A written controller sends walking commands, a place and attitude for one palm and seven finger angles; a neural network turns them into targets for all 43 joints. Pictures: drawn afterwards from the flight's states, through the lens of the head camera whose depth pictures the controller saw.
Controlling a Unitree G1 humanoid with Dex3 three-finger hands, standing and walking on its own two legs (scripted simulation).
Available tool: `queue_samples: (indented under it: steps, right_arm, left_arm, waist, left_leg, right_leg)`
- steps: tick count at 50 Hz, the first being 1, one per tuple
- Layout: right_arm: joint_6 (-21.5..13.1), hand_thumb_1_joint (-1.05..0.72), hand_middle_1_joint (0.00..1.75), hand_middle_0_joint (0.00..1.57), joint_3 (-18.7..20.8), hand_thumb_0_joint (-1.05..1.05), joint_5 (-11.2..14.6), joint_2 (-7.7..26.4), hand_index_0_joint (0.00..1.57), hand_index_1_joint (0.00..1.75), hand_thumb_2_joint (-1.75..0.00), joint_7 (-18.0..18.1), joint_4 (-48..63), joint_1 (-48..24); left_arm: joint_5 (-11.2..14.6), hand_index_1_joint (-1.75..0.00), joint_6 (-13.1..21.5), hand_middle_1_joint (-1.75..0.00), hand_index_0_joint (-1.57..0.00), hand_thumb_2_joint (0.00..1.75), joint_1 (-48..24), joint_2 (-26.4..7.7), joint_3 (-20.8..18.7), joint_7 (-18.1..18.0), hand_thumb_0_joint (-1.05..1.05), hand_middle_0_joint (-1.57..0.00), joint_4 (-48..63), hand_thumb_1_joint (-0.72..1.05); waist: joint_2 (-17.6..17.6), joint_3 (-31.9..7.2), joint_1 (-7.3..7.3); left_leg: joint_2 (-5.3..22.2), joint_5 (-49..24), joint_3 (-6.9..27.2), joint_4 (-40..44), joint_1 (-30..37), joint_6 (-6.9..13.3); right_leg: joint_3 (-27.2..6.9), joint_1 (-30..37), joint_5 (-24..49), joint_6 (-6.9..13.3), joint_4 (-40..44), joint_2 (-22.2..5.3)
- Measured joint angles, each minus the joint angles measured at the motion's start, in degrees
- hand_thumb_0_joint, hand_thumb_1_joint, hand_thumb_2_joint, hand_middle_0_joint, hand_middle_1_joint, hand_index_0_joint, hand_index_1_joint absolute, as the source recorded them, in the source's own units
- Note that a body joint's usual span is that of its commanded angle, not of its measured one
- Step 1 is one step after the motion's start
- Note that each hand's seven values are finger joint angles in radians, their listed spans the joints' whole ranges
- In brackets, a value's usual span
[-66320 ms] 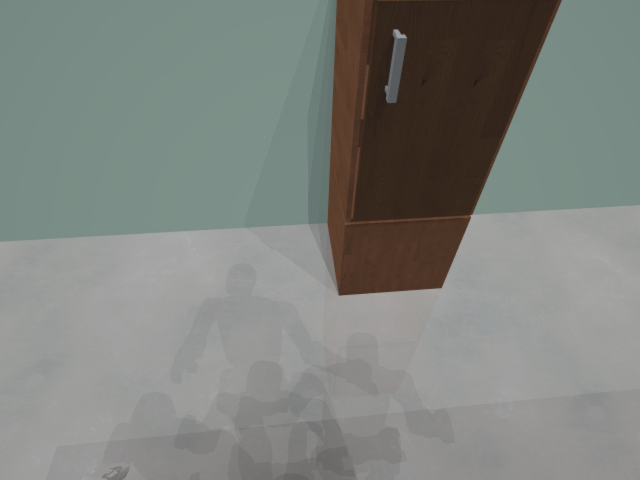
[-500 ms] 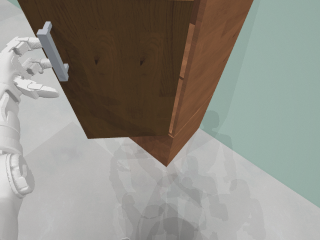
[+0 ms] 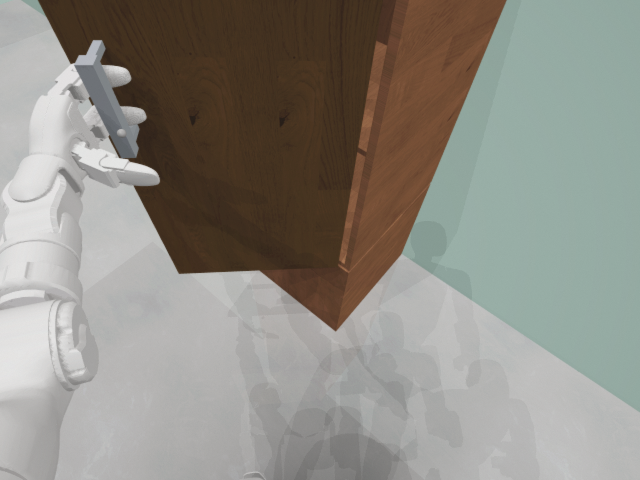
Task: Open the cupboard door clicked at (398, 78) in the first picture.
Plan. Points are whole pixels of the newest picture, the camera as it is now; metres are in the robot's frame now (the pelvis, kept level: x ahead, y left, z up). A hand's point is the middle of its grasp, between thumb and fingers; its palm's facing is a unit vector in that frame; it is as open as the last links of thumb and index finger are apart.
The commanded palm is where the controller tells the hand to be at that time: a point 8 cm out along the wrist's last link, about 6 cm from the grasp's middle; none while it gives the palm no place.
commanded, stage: slide the fingers in behind the handle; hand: left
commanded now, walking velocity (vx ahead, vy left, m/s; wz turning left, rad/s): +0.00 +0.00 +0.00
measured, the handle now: (114, 102) +0.55 +0.24 +0.15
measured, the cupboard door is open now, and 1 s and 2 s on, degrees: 44 44 68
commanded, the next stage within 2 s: close the thumb around the handle in 0.42 s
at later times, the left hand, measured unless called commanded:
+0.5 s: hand (126, 131) +0.49 +0.21 +0.15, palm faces +0.04 -1.00 +0.00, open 14.0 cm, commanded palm +0.47 +0.26 +0.15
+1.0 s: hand (113, 133) +0.49 +0.22 +0.15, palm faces +0.03 -1.00 +0.02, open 8.0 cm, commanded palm +0.47 +0.27 +0.15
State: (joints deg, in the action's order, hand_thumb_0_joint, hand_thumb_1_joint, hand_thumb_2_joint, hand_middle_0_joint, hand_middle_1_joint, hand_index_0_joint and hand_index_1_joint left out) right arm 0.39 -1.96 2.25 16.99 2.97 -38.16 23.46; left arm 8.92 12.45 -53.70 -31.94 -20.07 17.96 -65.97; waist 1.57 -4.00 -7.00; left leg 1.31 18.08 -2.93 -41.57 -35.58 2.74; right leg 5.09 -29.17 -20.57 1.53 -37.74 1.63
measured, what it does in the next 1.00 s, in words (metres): stands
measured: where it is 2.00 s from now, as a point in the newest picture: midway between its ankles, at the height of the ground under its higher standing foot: outside the picture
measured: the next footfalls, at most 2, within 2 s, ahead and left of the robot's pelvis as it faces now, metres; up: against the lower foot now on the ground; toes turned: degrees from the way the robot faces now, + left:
none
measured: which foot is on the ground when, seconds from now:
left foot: down 0.00-1.00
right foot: down 0.00-1.00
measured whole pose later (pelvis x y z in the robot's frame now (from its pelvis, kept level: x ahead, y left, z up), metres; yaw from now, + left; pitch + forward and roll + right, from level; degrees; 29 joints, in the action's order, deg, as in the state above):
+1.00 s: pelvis +0.01 +0.00 +0.00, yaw -1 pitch +12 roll -2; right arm 1.9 -2.0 2.7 16.8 3.0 -36.9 22.8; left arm 9.1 12.1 -50.4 -32.9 -22.8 18.8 -64.8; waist 1.4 -4.6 -7.0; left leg 1.7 18.8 -3.8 -40.8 -33.8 2.7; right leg 4.0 -27.7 -20.7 1.5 -36.8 2.1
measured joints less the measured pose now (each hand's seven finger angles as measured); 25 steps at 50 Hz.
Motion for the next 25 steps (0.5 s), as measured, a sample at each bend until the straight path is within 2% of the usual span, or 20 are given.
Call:
queue_samples:
  steps: [4, 8, 11, 25]
  right_arm:
    - [-0.11, -0.91, 0.30, 0.21, 0.03, 0.00, -0.12, 0.02, 0.20, 0.30, -0.89, -0.22, -0.09, 0.11]
    - [-0.07, -0.91, 0.30, 0.21, -0.02, 0.00, -0.11, -0.19, 0.20, 0.30, -0.89, -0.36, 0.22, 0.28]
    - [-0.01, -0.91, 0.30, 0.21, 0.12, 0.00, -0.04, -0.30, 0.20, 0.30, -0.89, -0.38, 0.36, 0.54]
    - [0.65, -0.91, 0.30, 0.21, 0.15, 0.00, 0.23, -0.10, 0.20, 0.30, -0.89, -0.16, 0.80, -0.12]
  left_arm:
    - [-0.37, -1.19, -0.03, -1.20, -0.28, 0.30, -0.24, 0.35, -1.30, -1.89, -0.01, -0.27, -0.70, -0.50]
    - [-1.42, -1.19, -0.20, -1.20, -0.29, 0.30, 0.22, -0.29, -2.04, -2.20, -0.01, -0.28, -0.78, -0.50]
    - [-1.21, -1.19, 0.11, -1.20, -0.29, 0.30, 0.88, -0.18, -1.57, -2.42, -0.01, -0.29, -0.25, -0.50]
    - [-0.68, -1.20, -0.05, -1.20, -0.29, 0.30, 1.67, -0.64, -2.40, -0.57, -0.01, -0.29, 0.09, -0.50]
  waist:
    - [0.07, 0.05, -0.20]
    - [0.00, -0.16, -0.45]
    - [0.16, -0.21, -0.39]
    - [0.03, -0.21, -0.22]
  left_leg:
    - [0.05, 0.03, -0.22, 0.09, 0.09, -0.05]
    - [0.27, 0.03, -0.50, 0.31, 0.22, -0.19]
    - [0.40, 0.13, -0.51, 0.38, 0.51, -0.31]
    - [0.58, 0.33, -0.53, 0.81, 1.20, -0.54]
  right_leg:
    - [-0.23, -0.16, -0.13, 0.05, -0.24, 0.02]
    - [-0.56, -0.25, -0.10, 0.20, -0.19, 0.23]
    - [-0.60, 0.07, -0.12, 0.30, -0.01, 0.38]
    - [-0.73, 0.73, -0.24, 0.50, 0.51, 0.62]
